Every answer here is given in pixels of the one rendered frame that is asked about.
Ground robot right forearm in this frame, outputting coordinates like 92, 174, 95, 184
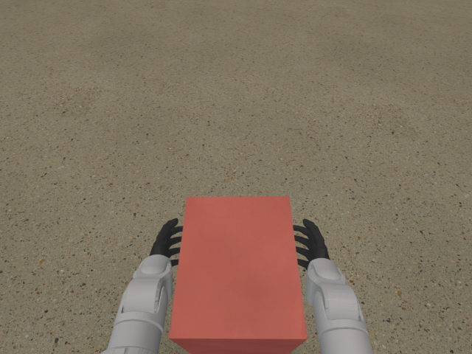
305, 258, 374, 354

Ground carton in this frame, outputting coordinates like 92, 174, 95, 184
169, 196, 308, 354

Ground robot left forearm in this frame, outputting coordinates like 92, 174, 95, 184
101, 254, 173, 354

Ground right robot hand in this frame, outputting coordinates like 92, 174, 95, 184
293, 219, 330, 270

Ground left robot hand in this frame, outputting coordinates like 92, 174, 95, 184
150, 218, 183, 267

